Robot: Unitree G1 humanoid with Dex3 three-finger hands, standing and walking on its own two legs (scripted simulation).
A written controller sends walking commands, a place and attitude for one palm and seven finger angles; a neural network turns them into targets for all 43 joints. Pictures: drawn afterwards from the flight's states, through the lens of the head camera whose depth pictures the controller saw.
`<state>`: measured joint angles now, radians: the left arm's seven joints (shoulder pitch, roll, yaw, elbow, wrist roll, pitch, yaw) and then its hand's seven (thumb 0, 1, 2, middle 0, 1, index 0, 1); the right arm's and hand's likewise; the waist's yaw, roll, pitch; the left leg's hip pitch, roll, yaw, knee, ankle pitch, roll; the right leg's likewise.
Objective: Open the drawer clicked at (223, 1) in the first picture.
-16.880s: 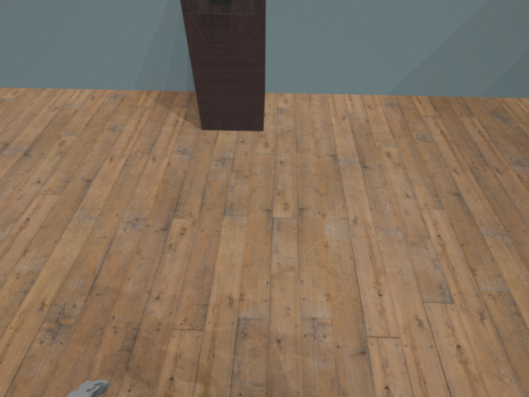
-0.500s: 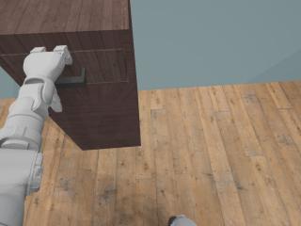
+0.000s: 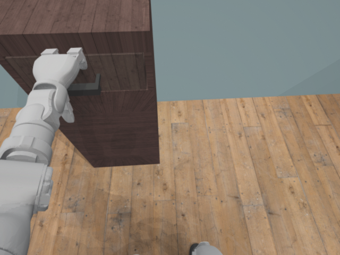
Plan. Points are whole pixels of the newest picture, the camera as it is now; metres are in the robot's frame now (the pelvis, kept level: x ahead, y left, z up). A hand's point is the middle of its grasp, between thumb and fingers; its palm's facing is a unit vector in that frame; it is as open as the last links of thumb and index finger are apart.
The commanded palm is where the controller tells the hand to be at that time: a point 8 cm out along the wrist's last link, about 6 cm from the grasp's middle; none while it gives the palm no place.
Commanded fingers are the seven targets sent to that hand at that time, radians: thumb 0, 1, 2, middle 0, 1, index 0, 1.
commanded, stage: lower the fingers behind the handle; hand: left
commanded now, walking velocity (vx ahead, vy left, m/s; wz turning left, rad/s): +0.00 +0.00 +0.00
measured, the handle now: (82, 83) +0.57 +0.22 +0.01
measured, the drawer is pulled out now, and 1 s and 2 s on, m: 0.00 0.00 0.00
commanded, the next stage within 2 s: lift the fingers back up to retry in 1.60 s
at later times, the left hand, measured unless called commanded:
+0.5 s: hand (74, 95) +0.50 +0.22 +0.04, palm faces -0.06 +0.01 -1.00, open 13.9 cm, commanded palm +0.49 +0.22 +0.09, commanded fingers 0.00 -0.50 0.30 -0.30 -1.20 -0.30 -1.20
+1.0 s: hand (77, 96) +0.51 +0.22 +0.03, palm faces -0.05 +0.02 -1.00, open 13.9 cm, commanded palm +0.49 +0.22 +0.06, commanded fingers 0.00 -0.50 0.30 -0.30 -1.20 -0.30 -1.20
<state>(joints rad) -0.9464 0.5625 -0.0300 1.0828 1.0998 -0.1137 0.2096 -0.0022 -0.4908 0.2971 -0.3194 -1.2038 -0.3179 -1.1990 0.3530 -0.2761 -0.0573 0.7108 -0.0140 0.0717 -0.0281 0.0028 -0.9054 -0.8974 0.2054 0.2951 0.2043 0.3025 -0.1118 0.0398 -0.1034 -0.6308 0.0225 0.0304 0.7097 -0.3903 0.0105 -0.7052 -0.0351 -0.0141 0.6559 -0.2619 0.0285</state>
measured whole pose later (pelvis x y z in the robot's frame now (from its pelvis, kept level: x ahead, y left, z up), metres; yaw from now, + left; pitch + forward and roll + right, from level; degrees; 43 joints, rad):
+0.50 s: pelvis -0.01 +0.00 -0.01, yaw +0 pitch +20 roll -1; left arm -0.93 0.56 -0.01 1.12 1.12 -0.10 0.27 0.00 -0.49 0.30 -0.32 -1.20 -0.32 -1.20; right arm 0.36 -0.27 -0.06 0.74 -0.03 0.06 -0.02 0.00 -0.91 -0.90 0.21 0.30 0.20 0.30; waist -0.13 0.04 -0.11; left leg -0.70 0.03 0.03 0.76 -0.40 0.01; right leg -0.78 -0.03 -0.01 0.71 -0.27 0.03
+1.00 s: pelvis -0.02 +0.00 -0.02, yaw -1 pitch +22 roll -1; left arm -0.99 0.58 -0.02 1.18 1.13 -0.07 0.30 0.00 -0.49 0.30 -0.34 -1.29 -0.32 -1.20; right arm 0.36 -0.28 -0.04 0.72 -0.03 0.06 -0.02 0.00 -0.90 -0.90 0.21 0.30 0.20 0.30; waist -0.15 0.04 -0.12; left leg -0.81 0.03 0.04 0.86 -0.43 0.01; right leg -0.89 -0.03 0.00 0.80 -0.29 0.03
